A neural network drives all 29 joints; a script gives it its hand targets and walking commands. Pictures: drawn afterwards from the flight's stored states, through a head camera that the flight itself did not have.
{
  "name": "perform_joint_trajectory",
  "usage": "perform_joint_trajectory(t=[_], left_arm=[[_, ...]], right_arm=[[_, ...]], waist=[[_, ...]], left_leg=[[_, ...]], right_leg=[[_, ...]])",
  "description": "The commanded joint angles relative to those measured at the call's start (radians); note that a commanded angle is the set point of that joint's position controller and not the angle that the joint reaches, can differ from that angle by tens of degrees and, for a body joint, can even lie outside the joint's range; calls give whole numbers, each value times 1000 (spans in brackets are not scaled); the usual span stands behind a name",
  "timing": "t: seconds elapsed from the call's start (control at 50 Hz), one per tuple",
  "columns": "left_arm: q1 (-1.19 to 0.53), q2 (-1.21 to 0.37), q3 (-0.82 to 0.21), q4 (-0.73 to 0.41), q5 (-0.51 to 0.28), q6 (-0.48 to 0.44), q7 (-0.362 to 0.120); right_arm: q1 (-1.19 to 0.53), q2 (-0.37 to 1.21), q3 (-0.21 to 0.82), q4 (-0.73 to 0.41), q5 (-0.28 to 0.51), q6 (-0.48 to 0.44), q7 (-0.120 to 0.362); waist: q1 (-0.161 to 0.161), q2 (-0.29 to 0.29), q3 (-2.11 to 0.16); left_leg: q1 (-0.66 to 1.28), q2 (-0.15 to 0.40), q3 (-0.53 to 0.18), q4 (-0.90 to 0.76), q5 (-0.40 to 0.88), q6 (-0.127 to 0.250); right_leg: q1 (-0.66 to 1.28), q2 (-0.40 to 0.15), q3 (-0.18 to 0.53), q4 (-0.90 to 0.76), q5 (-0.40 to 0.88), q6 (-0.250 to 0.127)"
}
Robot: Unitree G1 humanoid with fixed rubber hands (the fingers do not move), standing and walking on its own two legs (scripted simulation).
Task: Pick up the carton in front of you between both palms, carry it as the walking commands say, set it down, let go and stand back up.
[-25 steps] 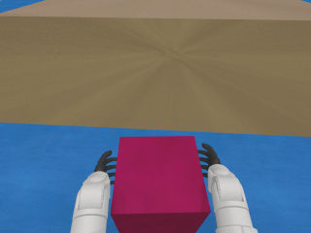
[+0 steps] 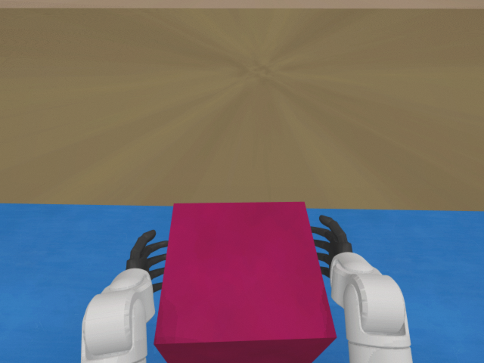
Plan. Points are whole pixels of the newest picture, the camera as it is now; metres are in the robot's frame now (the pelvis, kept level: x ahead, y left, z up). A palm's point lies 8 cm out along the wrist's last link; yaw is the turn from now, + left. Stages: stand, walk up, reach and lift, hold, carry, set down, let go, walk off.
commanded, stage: carry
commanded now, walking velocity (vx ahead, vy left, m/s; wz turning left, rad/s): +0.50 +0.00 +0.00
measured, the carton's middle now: (240, 294) +0.27 +0.01 +0.00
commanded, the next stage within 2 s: none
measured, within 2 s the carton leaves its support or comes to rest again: neither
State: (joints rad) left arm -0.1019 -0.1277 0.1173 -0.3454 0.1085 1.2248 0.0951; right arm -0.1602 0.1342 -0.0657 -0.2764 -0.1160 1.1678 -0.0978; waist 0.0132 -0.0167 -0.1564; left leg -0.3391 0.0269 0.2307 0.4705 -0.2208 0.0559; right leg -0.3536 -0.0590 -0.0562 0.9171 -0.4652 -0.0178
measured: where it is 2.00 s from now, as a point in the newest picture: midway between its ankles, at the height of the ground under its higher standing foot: (248, 187)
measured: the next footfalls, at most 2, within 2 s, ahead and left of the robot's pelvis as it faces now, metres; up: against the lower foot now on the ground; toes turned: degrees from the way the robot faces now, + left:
right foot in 0.30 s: +0.34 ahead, -0.13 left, +0.00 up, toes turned -12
left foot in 0.76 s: +0.67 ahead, +0.07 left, +0.00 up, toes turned +13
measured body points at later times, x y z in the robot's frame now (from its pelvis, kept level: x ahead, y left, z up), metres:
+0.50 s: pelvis +0.30 -0.06 +0.01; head +0.33 -0.07 +0.46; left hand +0.56 +0.11 +0.06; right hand +0.59 -0.19 +0.06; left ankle +0.26 +0.09 -0.65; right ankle +0.30 -0.12 -0.74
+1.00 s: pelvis +0.64 +0.00 +0.01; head +0.67 +0.01 +0.46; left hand +0.92 +0.14 +0.07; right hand +0.92 -0.16 +0.08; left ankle +0.63 +0.07 -0.74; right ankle +0.64 -0.13 -0.67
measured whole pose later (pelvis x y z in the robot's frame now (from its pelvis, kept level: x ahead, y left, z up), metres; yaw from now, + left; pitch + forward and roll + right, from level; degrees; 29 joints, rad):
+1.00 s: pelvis +0.64 +0.00 +0.01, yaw -2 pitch +5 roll -1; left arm -0.15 -0.13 0.09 -0.37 0.12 1.24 0.09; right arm -0.17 0.14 -0.10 -0.35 -0.11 1.19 -0.10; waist -0.02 0.00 -0.03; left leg -0.22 0.03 0.26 0.33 -0.19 0.07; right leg -0.56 -0.09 -0.09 0.97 -0.26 -0.01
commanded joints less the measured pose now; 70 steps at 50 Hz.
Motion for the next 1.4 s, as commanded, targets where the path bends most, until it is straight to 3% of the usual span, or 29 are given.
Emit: perform_joint_trajectory(t=[0.0,0.1,0.2,0.26,0.28,0.3,0.32,0.34,0.38,0.4,0.48,0.56,0.66,0.72,0.74,0.76,0.78,0.8,0.86,0.9,0.96,1.12,1.2,1.22,1.24,1.26,1.28,1.32,1.38], left_arm=[[-665,-857,-748,-136,-477,0,-279],[-625,-872,-722,-86,-448,10,-258],[-584,-879,-710,-62,-410,12,-248],[-555,-889,-702,-50,-400,6,-254],[-530,-890,-698,-39,-393,3,-256],[-515,-872,-685,-25,-375,-5,-259],[-509,-897,-691,-14,-374,-15,-260],[-539,-920,-701,-37,-385,-22,-262],[-584,-971,-723,-75,-407,-42,-264],[-607,-985,-734,-94,-417,-51,-265],[-582,-992,-761,-133,-446,-72,-280],[-528,-945,-761,-151,-450,-71,-290],[-486,-873,-733,-171,-426,-39,-277],[-500,-833,-726,-169,-417,-12,-270],[-509,-816,-726,-169,-416,-3,-269],[-532,-802,-727,-168,-417,6,-268],[-552,-813,-736,-177,-423,17,-267],[-559,-814,-737,-153,-419,17,-268],[-599,-913,-747,-135,-434,-6,-276],[-595,-950,-749,-140,-431,-23,-272],[-561,-960,-751,-149,-410,-41,-254],[-619,-828,-739,-261,-427,11,-229],[-688,-733,-707,-253,-442,64,-229],[-704,-705,-693,-238,-442,76,-229],[-732,-654,-672,-225,-430,83,-227],[-754,-665,-664,-196,-433,91,-224],[-811,-673,-665,-205,-446,99,-223],[-885,-723,-675,-208,-470,106,-220],[-1015,-757,-679,-169,-498,106,-224]], right_arm=[[-481,915,652,-102,402,43,233],[-495,924,664,-85,433,66,241],[-452,919,659,-54,427,70,257],[-438,922,665,-57,417,67,263],[-438,910,666,-61,415,66,266],[-455,916,679,-79,419,71,267],[-473,911,684,-89,421,69,272],[-494,932,695,-80,424,59,275],[-502,981,706,-83,436,35,280],[-494,999,710,-84,438,24,278],[-424,1029,718,-91,409,-11,259],[-377,1002,718,-114,387,-18,242],[-362,931,701,-158,398,21,242],[-359,894,681,-141,401,48,249],[-355,879,668,-126,401,54,252],[-354,863,657,-117,396,60,254],[-371,865,651,-82,391,56,259],[-354,895,650,-68,402,56,262],[-430,983,670,-102,420,39,264],[-458,1009,685,-133,438,29,267],[-454,995,697,-165,454,26,274],[-459,841,653,-234,432,72,254],[-533,745,626,-251,413,119,232],[-573,713,622,-252,412,132,229],[-632,707,629,-260,421,150,224],[-680,700,628,-256,428,163,222],[-738,713,627,-225,429,167,220],[-781,747,616,-200,442,171,217],[-876,771,608,-137,439,166,206]], waist=[[-32,63,-159],[-26,120,-129],[-32,182,-88],[-12,121,-149],[12,58,-215],[25,-191,-294],[21,-275,-266],[14,-204,-261],[9,-37,-246],[5,-26,-238],[4,-93,-229],[8,-112,-162],[11,-133,-76],[-11,-117,-126],[-28,-68,-186],[-47,80,-252],[-36,326,-297],[-35,283,-269],[-29,58,-236],[-25,76,-241],[-25,113,-213],[-33,167,-88],[-11,139,-154],[17,82,-219],[41,-140,-313],[64,-317,-314],[46,-234,-299],[44,-55,-271],[27,-71,-278]], left_leg=[[437,384,-524,-300,-183,128],[374,265,-232,-326,36,71],[362,226,-112,-250,224,36],[247,166,2,34,356,-19],[108,144,15,236,256,-53],[-154,44,-5,557,3,-110],[-366,-18,-109,717,-271,-97],[-404,53,-191,805,-260,-65],[-387,118,-226,770,-152,-37],[-348,134,-228,706,-98,-38],[-326,98,-149,515,-12,-53],[-347,72,-84,269,91,-64],[-226,32,-6,48,209,-30],[65,-40,77,-37,178,-11],[282,-22,54,-20,112,-10],[462,201,-268,-89,-73,30],[673,427,-706,-202,-132,177],[636,430,-726,-254,-6,190],[479,344,-432,-224,265,114],[425,311,-326,-257,235,79],[432,279,-228,-282,236,85],[461,213,-71,-248,430,56],[405,157,27,64,603,-3],[262,130,24,252,452,-29],[-26,45,-4,563,183,-73],[-287,-69,-103,773,-257,-77],[-358,-4,-208,904,-272,-42],[-373,65,-248,863,-169,-10],[-311,78,-217,718,-76,-16]], right_leg=[[-436,-81,35,155,49,-17],[-290,-42,-63,-187,235,26],[-138,7,-157,-391,374,10],[204,72,-240,-467,322,-16],[415,-19,-116,-471,259,-27],[611,-311,370,-608,54,-152],[660,-394,586,-710,131,-222],[634,-386,499,-685,243,-213],[523,-332,324,-657,399,-161],[471,-308,244,-674,428,-133],[463,-243,65,-703,510,-113],[497,-199,-25,-701,609,-119],[488,-182,-96,-679,711,-86],[431,-147,-186,-441,888,-37],[307,-115,-194,-271,781,-14],[120,-76,-178,-31,482,19],[-217,69,-107,244,45,50],[-314,34,12,373,-11,25],[-305,-73,57,293,132,-17],[-244,-71,30,172,183,-11],[-265,-50,-23,9,227,9],[-206,4,-145,-370,429,-4],[128,96,-227,-471,367,-36],[342,36,-149,-461,318,-40],[581,-242,285,-520,189,-163],[677,-350,596,-651,262,-256],[659,-352,505,-624,367,-254],[543,-294,321,-584,533,-196],[447,-247,173,-625,501,-150]])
